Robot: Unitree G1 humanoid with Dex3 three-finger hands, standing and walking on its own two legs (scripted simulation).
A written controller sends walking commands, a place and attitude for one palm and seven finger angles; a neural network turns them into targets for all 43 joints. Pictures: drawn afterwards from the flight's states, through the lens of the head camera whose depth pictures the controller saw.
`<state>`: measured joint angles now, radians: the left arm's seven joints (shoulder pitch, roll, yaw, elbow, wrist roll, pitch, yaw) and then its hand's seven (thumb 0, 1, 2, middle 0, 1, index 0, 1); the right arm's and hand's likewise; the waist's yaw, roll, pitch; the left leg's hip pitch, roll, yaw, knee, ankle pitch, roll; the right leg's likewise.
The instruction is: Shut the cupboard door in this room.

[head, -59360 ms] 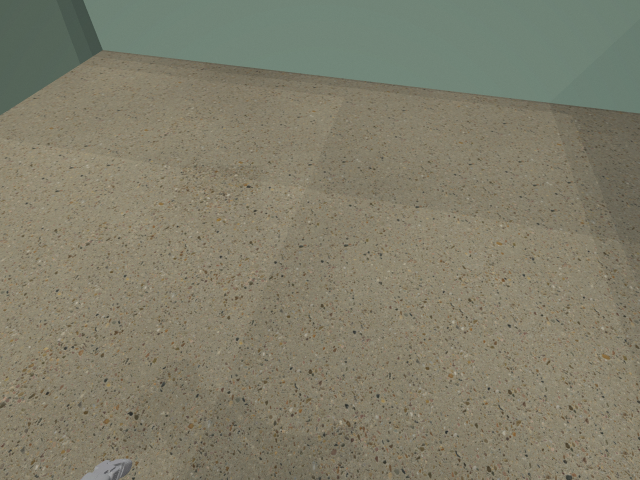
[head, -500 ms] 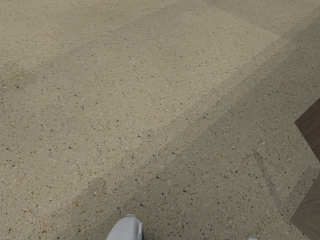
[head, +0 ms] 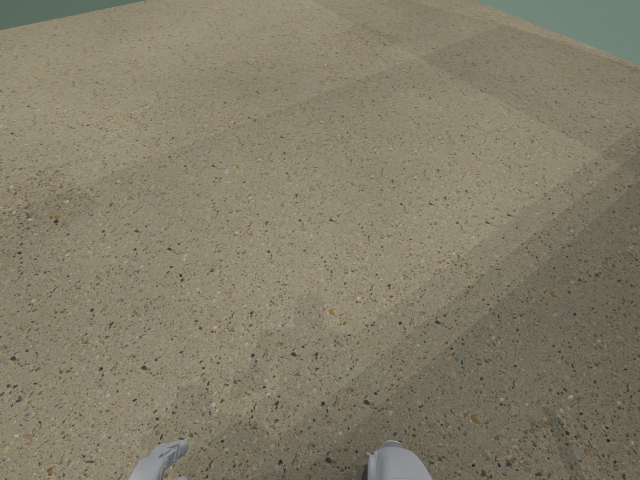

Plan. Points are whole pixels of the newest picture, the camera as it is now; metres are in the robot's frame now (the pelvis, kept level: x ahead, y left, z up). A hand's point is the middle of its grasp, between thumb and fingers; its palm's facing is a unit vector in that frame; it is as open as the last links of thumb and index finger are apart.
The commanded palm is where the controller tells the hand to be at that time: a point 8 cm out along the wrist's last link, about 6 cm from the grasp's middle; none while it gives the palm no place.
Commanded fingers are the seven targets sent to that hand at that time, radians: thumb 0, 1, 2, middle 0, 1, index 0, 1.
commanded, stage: turn to face it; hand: left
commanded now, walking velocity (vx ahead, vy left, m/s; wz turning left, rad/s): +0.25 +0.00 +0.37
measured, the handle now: out of the picture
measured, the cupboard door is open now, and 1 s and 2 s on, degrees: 55 55 55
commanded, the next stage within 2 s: none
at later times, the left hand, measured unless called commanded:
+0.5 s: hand (196, 464) +0.18 +0.19 -0.19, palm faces +0.02 -0.98 -0.17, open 7.3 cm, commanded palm none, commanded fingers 0.00 0.90 0.90 -0.20 -0.30 -0.20 -0.30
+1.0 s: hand (246, 327) +0.38 +0.14 -0.15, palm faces -0.36 -0.89 -0.29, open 7.4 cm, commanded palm none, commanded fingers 0.00 0.90 0.90 -0.20 -0.30 -0.20 -0.30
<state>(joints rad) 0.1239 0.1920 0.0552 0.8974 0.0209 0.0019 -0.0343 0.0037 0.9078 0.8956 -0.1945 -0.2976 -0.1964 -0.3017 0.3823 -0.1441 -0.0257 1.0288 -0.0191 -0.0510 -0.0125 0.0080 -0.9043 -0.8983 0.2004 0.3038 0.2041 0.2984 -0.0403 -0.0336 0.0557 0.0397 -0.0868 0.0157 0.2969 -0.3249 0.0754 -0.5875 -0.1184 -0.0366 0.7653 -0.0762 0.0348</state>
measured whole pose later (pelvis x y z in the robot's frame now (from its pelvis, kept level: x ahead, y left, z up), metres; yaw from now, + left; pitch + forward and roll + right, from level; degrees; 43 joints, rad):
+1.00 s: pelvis +0.21 -0.02 -0.01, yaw -23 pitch +0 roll +0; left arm 0.17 0.22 0.07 0.87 0.02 0.03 0.00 0.00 0.91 0.90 -0.20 -0.30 -0.20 -0.30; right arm 0.19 -0.27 -0.08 0.93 -0.02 0.07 -0.02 0.01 -0.91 -0.90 0.20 0.30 0.20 0.30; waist -0.01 0.05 0.10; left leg -0.45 0.08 0.07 1.13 -0.46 -0.06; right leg -0.31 0.00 -0.03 0.58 -0.27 -0.02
